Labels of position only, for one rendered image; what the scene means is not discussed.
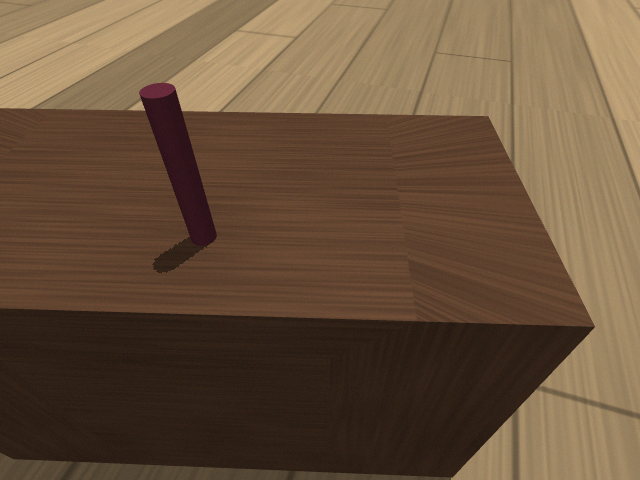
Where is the can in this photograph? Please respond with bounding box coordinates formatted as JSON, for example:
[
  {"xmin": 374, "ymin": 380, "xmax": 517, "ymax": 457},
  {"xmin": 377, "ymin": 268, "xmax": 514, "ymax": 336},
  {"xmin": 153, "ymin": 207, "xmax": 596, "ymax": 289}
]
[{"xmin": 139, "ymin": 83, "xmax": 217, "ymax": 246}]

